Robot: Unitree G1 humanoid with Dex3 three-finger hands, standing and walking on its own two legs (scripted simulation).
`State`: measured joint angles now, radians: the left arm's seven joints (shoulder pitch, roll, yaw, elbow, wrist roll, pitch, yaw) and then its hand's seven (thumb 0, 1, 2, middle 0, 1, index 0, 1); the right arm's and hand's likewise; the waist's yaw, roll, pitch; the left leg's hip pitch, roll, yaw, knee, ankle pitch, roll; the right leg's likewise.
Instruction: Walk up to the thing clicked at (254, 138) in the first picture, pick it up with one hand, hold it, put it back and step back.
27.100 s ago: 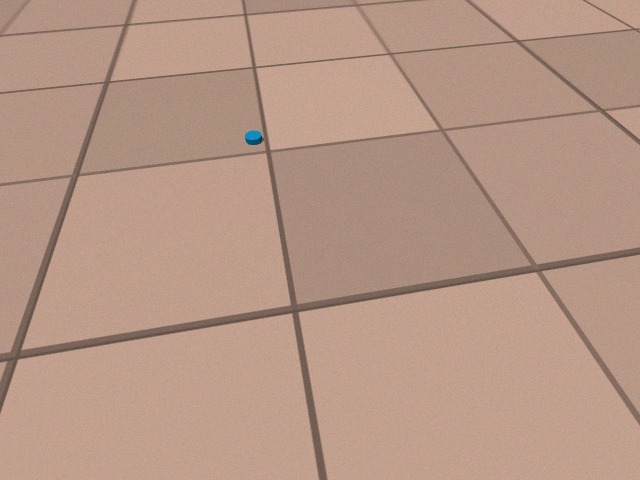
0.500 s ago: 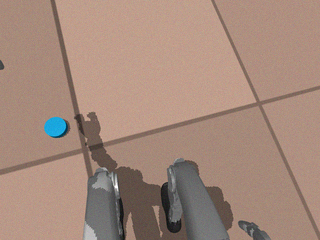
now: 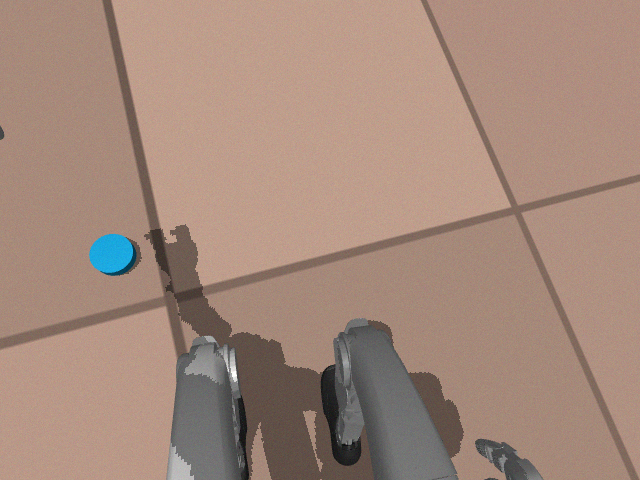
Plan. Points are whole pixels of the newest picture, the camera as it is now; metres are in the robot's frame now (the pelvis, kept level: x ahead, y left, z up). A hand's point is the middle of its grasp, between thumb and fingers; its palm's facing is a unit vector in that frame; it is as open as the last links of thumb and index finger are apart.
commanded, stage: go down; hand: left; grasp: from above
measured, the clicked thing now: (113, 254) +0.51 +0.35 -0.52
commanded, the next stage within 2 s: approach in 0.10 s
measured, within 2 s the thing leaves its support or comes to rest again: neither
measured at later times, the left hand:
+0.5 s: hand out of the picture +0.46 +0.37 -0.09, palm faces -0.51 -0.06 -0.86, open 13.9 cm
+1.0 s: hand (79, 249) +0.47 +0.35 -0.36, palm faces -0.41 -0.06 -0.91, open 13.9 cm
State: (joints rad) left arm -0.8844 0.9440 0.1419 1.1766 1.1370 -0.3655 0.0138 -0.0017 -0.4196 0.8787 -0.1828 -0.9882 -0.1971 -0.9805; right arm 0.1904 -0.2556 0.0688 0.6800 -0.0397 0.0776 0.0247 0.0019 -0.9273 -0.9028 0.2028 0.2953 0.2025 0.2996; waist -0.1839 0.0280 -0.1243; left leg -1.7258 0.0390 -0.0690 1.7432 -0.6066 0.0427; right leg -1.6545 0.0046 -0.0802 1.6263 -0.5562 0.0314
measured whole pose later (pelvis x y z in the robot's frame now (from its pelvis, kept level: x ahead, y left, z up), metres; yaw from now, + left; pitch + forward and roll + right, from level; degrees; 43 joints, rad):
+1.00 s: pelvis -0.02 -0.01 -0.20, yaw -4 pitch +35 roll -10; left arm -1.13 1.09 0.20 1.55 1.37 -0.39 0.38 0.00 -0.52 0.93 -0.09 -1.10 -0.12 -1.09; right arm 0.06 -0.25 0.14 0.70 -0.15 0.03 0.11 0.00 -0.93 -0.90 0.20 0.29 0.20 0.30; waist -0.28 -0.06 0.06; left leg -2.34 0.03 -0.10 2.37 -0.65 0.06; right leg -2.25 0.00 -0.10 2.25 -0.61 0.04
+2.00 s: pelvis -0.02 -0.01 -0.23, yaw -10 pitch +26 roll -16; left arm -1.04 1.25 0.20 1.62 1.35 -0.44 0.49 0.00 -0.57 1.00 -0.08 -1.02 -0.08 -1.03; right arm 0.01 -0.32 0.37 0.60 -0.23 -0.05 0.12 0.00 -0.92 -0.90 0.20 0.30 0.20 0.30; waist -0.35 -0.19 0.20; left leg -2.32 0.04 -0.25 2.56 -0.73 0.03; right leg -2.20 0.04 -0.21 2.34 -0.63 0.05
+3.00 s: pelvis -0.02 -0.01 -0.23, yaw -11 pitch +27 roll -17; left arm -1.06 1.29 0.17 1.64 1.29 -0.35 0.46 0.00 -0.54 0.98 -0.08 -1.04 -0.08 -1.04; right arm 0.03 -0.34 0.40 0.62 -0.23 -0.11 0.13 0.00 -0.92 -0.90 0.20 0.29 0.20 0.30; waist -0.36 -0.18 0.22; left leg -2.35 0.04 -0.26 2.56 -0.72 0.04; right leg -2.22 0.05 -0.22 2.33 -0.61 0.06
